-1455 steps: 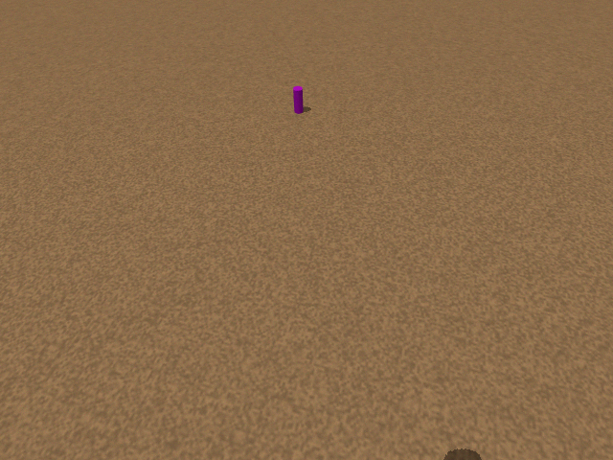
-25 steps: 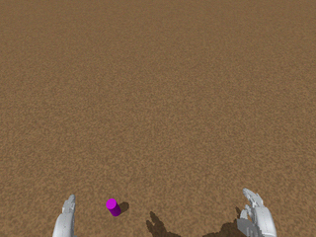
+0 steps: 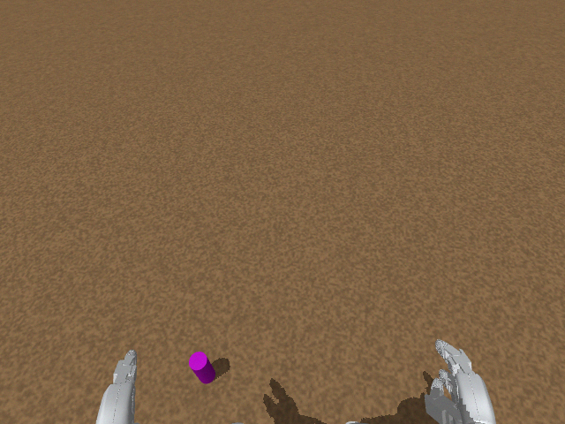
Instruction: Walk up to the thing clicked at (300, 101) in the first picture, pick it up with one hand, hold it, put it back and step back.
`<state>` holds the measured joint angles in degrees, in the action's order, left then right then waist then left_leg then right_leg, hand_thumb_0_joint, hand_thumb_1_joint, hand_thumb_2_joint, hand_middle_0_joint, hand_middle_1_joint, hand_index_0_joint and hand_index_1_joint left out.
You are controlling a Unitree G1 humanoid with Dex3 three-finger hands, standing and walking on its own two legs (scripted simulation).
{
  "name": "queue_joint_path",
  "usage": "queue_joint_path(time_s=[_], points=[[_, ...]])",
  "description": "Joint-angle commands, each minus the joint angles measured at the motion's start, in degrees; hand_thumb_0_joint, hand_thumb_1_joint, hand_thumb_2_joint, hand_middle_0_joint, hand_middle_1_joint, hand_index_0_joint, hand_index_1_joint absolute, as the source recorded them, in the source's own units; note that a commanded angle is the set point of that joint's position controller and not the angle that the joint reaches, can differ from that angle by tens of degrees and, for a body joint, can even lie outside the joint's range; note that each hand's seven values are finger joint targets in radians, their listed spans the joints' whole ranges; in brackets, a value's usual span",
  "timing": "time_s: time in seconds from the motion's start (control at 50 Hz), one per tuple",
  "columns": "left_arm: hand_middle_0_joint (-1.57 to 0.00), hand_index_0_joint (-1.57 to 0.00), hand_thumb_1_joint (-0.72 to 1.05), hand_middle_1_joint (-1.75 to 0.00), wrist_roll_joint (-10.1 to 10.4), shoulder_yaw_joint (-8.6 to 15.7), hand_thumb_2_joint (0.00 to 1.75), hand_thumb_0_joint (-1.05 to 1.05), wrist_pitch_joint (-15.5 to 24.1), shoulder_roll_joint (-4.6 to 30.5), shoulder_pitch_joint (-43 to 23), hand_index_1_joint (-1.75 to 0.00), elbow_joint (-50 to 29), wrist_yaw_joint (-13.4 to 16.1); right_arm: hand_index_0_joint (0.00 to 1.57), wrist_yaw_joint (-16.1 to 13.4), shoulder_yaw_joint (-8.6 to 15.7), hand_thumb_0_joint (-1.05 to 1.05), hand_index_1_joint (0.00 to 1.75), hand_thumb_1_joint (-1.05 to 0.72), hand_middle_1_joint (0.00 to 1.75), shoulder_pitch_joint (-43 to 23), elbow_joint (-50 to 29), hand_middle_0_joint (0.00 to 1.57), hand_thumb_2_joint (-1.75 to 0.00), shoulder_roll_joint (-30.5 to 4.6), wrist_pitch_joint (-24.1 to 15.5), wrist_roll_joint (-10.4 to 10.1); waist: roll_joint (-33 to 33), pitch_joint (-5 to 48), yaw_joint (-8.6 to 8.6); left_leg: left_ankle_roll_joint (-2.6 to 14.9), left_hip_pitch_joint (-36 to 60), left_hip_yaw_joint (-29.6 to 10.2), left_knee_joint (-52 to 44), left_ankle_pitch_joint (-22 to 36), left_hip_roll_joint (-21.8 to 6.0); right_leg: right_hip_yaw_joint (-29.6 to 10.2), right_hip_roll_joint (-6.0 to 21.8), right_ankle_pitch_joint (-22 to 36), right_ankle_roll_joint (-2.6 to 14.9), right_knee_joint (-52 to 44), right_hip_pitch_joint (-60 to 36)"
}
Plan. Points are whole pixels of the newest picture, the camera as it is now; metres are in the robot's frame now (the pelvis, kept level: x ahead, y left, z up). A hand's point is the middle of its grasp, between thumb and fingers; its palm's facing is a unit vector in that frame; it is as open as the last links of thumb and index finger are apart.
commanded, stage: home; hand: left
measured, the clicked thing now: (202, 368) +0.40 +0.27 -0.65
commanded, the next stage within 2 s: stand in 0.74 s
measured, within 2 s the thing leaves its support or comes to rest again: neither
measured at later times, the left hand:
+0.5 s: hand (157, 412) +0.17 +0.19 -0.06, palm faces +0.10 -0.95 -0.28, open 17.7 cm
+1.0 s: hand (156, 411) +0.17 +0.19 -0.06, palm faces +0.11 -0.95 -0.28, open 16.5 cm
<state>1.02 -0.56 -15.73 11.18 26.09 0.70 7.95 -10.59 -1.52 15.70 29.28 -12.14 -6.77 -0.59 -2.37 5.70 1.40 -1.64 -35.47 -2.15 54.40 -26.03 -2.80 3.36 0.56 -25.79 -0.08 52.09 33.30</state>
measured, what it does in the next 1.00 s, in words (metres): stands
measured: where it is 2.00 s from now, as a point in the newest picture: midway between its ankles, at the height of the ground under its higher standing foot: outside the picture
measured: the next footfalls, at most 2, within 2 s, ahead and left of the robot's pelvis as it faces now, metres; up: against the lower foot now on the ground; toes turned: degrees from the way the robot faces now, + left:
none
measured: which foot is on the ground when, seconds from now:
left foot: down 0.00-1.00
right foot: down 0.00-1.00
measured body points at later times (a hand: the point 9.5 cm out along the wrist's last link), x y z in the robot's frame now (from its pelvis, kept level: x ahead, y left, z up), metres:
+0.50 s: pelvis +0.00 +0.01 +0.00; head +0.02 +0.01 +0.45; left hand +0.16 +0.24 -0.04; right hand +0.16 -0.23 -0.07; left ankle +0.02 +0.13 -0.69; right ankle +0.01 -0.12 -0.69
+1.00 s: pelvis +0.00 +0.01 +0.00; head +0.02 +0.01 +0.45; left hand +0.16 +0.24 -0.04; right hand +0.16 -0.23 -0.07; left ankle +0.02 +0.13 -0.69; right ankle +0.01 -0.12 -0.69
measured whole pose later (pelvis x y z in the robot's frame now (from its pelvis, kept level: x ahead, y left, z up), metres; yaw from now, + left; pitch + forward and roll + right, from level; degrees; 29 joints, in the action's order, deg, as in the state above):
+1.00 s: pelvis +0.00 +0.01 +0.00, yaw +0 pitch +7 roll -2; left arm 0.7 -0.5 -15.4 11.3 26.1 0.8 8.0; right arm -10.4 -1.7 15.6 29.9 -11.8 -7.5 -0.2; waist -2.3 5.5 1.0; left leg -0.8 -34.7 -1.6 54.4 -26.6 -2.5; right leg 2.8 0.8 -25.6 -0.9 51.2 32.3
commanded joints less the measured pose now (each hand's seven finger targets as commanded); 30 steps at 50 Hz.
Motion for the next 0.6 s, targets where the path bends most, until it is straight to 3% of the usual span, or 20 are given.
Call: queue_joint_path(time_s=[0.0,0.08,0.12,0.2,0.3,0.42,0.58], points=[[-0.05,-0.05,-0.6,-0.05,-0.7,3.5,0.02,0.0,2.8,6.2,-2.1,-0.05,-10.7,0.3,0.2,-0.7,2.4,0.0,0.3,-0.9,0.3,-4.5,-9.3,0.2,-0.9,-5.8,-3.5,0.1,1.0,4.3,0.07,1.95,3.4,2.4,-9.0,6.4,2.6,0.0,-1.3,6.4,-0.05,-10.5,-2.7],[-0.05,-0.05,-0.6,-0.05,-0.6,4.2,0.02,0.0,2.9,7.2,-2.4,-0.05,-12.3,0.4,0.2,-0.7,2.5,0.0,0.3,-0.9,0.3,-4.3,-9.3,0.2,-0.9,-6.0,-3.7,-0.1,0.6,5.5,-0.12,1.87,4.3,2.4,-8.6,8.9,2.5,0.1,-1.3,8.8,-0.04,-10.1,-3.3],[-0.05,-0.05,-0.61,-0.05,-0.7,2.9,0.02,0.0,2.8,5.5,-0.8,-0.05,-9.6,0.2,0.2,-0.8,2.5,0.0,0.3,-0.9,0.3,-4.3,-9.1,0.2,-0.9,-6.0,-3.8,0.1,2.0,5.1,0.35,2.0,4.2,2.3,-8.7,8.7,2.4,0.1,-1.5,8.7,-0.08,-9.9,-2.9],[-0.04,-0.04,-0.61,-0.04,-0.8,3.1,0.02,0.0,3.0,6.2,-2.7,-0.04,-10.8,0.2,0.2,-0.7,2.5,0.0,0.3,-0.9,0.3,-4.5,-9.2,0.2,-0.9,-6.1,-4.0,0.1,0.4,4.1,0.09,1.76,3.8,2.0,-9.8,5.9,2.3,0.4,-1.6,5.7,0.24,-10.1,-2.1],[-0.04,-0.04,-0.61,-0.04,-0.9,3.2,0.01,0.0,3.2,6.0,-1.2,-0.04,-11.4,0.3,0.2,-0.8,2.5,0.0,0.3,-0.9,0.3,-4.2,-9.1,0.2,-0.9,-5.9,-4.2,0.1,0.4,6.3,-0.3,1.59,5.1,1.7,-9.6,8.9,2.1,0.7,-1.8,8.2,0.42,-9.1,-3.5],[-0.05,-0.05,-0.61,-0.04,-1.0,2.9,0.02,0.0,3.2,5.5,-1.7,-0.04,-10.0,0.3,0.2,-0.8,2.6,0.0,0.3,-0.9,0.3,-3.5,-8.4,0.2,-0.9,-5.9,-4.3,0.4,0.3,5.4,-0.02,1.5,5.2,1.7,-9.3,11.1,1.8,0.7,-1.9,10.4,0.3,-8.5,-3.2],[-0.05,-0.05,-0.6,-0.05,-0.9,3.0,0.02,0.0,3.1,5.6,-1.4,-0.05,-10.4,0.4,0.2,-0.8,2.4,0.0,0.3,-0.9,0.3,-4.1,-8.7,0.2,-0.9,-5.7,-4.4,0.3,1.1,5.0,-0.33,1.64,4.6,1.9,-9.1,10.8,2.0,0.7,-1.7,10.1,0.19,-9.2,-3.6]])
